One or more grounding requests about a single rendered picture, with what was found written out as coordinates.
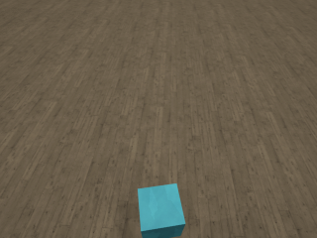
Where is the carton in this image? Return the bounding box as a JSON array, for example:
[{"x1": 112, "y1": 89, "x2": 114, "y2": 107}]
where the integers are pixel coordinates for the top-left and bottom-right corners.
[{"x1": 138, "y1": 183, "x2": 186, "y2": 238}]

